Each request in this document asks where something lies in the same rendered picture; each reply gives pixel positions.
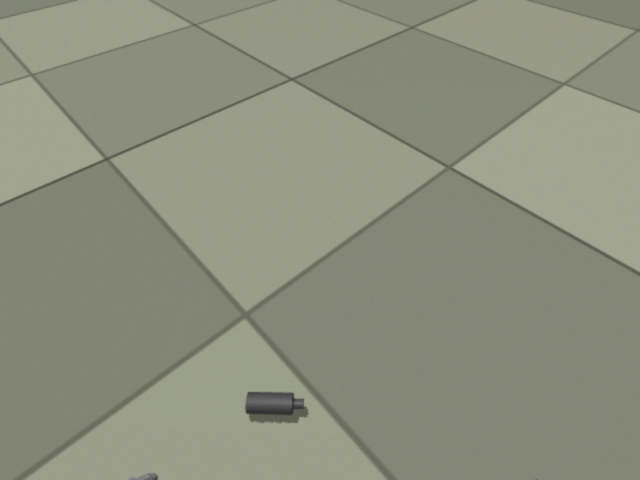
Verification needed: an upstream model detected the bottle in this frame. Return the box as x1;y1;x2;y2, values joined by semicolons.
246;392;304;415

